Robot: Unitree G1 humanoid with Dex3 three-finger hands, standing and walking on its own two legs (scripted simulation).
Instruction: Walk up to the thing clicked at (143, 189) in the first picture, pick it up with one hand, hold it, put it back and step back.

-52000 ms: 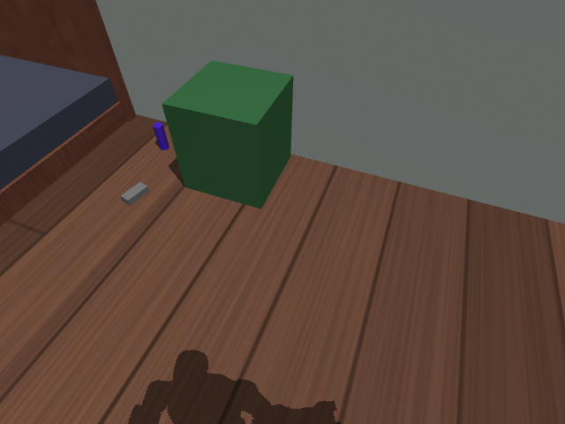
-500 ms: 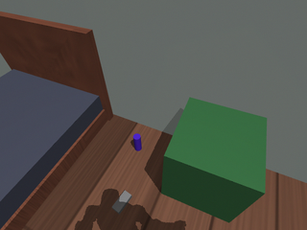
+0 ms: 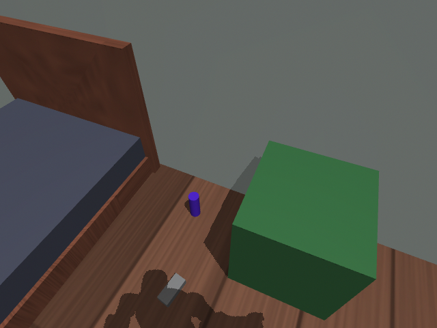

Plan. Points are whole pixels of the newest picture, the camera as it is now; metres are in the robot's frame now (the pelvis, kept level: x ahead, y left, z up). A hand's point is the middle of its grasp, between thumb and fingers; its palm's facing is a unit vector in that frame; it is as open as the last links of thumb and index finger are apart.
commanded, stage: stand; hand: left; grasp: from above
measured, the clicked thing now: (172, 289) +0.44 +0.21 -0.76
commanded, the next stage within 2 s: step back in 0.54 s
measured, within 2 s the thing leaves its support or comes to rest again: neither
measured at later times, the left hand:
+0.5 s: hand out of the picture +0.07 +0.25 -0.16, palm faces +0.01 -0.94 -0.35, open 7.4 cm
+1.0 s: hand out of the picture +0.08 +0.31 -0.18, palm faces -0.01 -0.93 -0.36, open 7.4 cm
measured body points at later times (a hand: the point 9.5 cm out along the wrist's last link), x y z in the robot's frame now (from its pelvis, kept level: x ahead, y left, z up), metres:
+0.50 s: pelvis +0.00 +0.00 +0.00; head +0.01 -0.01 +0.45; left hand +0.07 +0.30 -0.13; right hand +0.07 -0.30 -0.14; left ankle +0.00 +0.14 -0.75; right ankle -0.01 -0.13 -0.75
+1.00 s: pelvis -0.06 +0.05 -0.02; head +0.02 +0.07 +0.42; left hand +0.08 +0.35 -0.15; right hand +0.00 -0.27 -0.13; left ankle -0.05 +0.13 -0.75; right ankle -0.07 -0.11 -0.68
